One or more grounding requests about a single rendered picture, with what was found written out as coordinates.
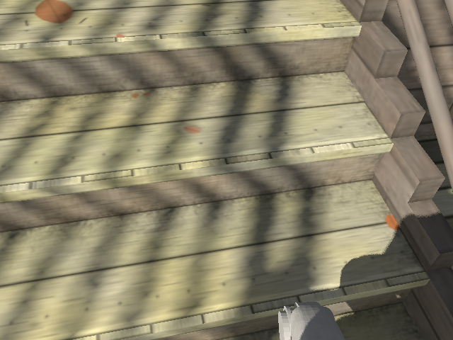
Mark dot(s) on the right robot thigh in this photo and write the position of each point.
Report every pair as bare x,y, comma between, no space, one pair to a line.
308,321

